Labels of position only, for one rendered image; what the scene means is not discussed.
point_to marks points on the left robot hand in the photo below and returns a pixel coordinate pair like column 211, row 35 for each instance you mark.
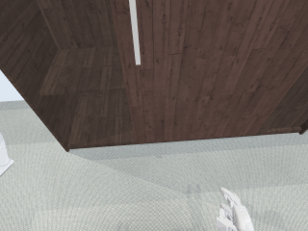
column 5, row 161

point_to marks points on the wardrobe door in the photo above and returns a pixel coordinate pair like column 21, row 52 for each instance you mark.
column 292, row 110
column 209, row 68

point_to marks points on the handle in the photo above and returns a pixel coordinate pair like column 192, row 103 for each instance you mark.
column 135, row 31

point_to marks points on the right robot hand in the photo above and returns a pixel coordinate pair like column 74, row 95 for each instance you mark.
column 238, row 218

